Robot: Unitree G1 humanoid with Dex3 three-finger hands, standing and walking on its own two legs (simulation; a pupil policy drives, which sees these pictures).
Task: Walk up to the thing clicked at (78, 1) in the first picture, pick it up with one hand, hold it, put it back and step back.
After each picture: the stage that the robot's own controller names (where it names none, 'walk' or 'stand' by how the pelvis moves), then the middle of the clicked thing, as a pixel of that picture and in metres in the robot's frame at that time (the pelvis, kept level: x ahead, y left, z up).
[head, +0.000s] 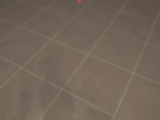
stand; out of the picture +2.37 +0.06 -0.72
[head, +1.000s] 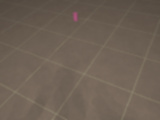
walk; (75, 16) +2.22 +0.26 -0.71
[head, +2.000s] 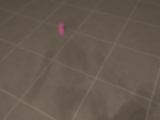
walk; (61, 29) +1.55 +0.37 -0.72
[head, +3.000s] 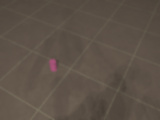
walk; (53, 65) +1.02 +0.33 -0.71
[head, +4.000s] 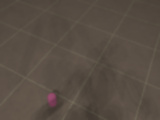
walk; (52, 100) +0.62 +0.22 -0.70
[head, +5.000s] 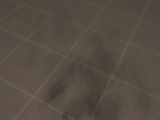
walk; out of the picture +0.39 +0.13 -0.69
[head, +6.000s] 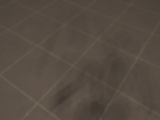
stand; out of the picture +0.36 +0.13 -0.72
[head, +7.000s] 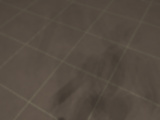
stand; out of the picture +0.36 +0.22 -0.71
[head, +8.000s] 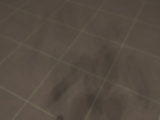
stand; out of the picture +0.37 +0.21 -0.71
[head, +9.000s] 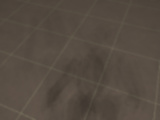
stand; out of the picture +0.33 +0.23 -0.72
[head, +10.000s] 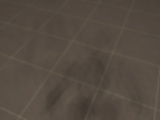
stand; out of the picture +0.32 +0.24 -0.73
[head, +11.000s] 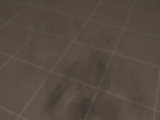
stand; out of the picture +0.32 +0.24 -0.73
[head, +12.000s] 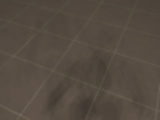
stand; out of the picture +0.32 +0.24 -0.73
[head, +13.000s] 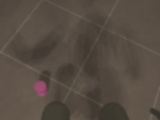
go down; (41, 88) +0.38 +0.22 -0.47
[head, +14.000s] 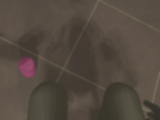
go down; (27, 67) +0.42 +0.24 -0.31
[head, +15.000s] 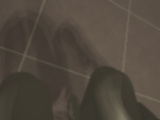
close in; out of the picture +0.40 +0.28 -0.23
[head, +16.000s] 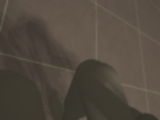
close; out of the picture +0.40 +0.29 -0.22
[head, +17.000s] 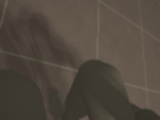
lift; out of the picture +0.38 +0.29 -0.22
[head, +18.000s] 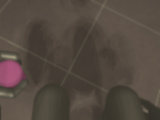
lift; (12, 77) +0.32 +0.25 -0.05
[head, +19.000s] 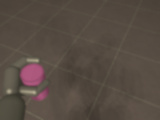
lift; (36, 83) +0.33 +0.17 +0.06
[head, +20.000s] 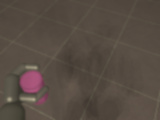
hold; (35, 88) +0.33 +0.17 +0.01
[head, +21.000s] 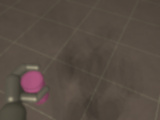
hold; (36, 88) +0.33 +0.17 +0.01
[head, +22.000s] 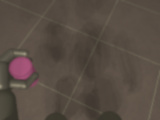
crouch; (25, 73) +0.38 +0.20 -0.05
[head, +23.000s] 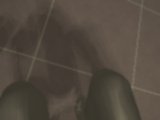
lower; out of the picture +0.45 +0.28 -0.13
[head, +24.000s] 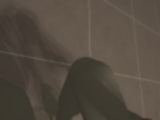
lower; out of the picture +0.43 +0.30 -0.23
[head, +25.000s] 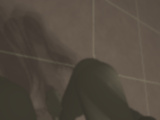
lower; out of the picture +0.42 +0.31 -0.22
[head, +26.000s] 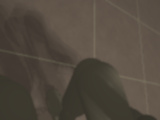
lower; out of the picture +0.42 +0.31 -0.23
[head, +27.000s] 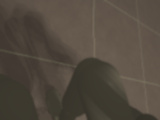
lower; out of the picture +0.41 +0.31 -0.23
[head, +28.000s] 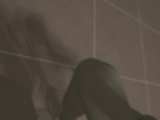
open; out of the picture +0.41 +0.29 -0.23
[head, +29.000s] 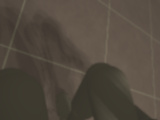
stand; out of the picture +0.41 +0.28 -0.24
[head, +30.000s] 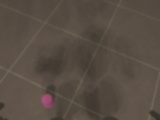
stand; (47, 101) +0.40 +0.20 -0.55
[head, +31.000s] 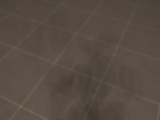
stand; out of the picture +0.37 +0.19 -0.66
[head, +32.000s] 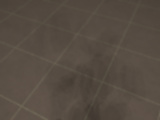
stand; out of the picture +0.37 +0.20 -0.67
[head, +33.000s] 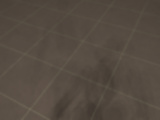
walk; out of the picture +0.40 +0.19 -0.72
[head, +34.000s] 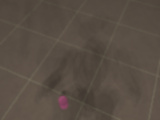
walk; (63, 102) +0.50 +0.16 -0.70
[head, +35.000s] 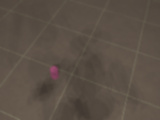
walk; (54, 72) +0.77 +0.21 -0.70
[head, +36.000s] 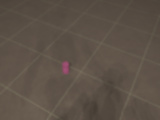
stand; (65, 67) +1.02 +0.19 -0.70
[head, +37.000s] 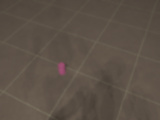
stand; (61, 68) +1.00 +0.22 -0.73
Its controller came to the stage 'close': yes
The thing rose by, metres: 0.73
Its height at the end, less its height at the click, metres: +0.00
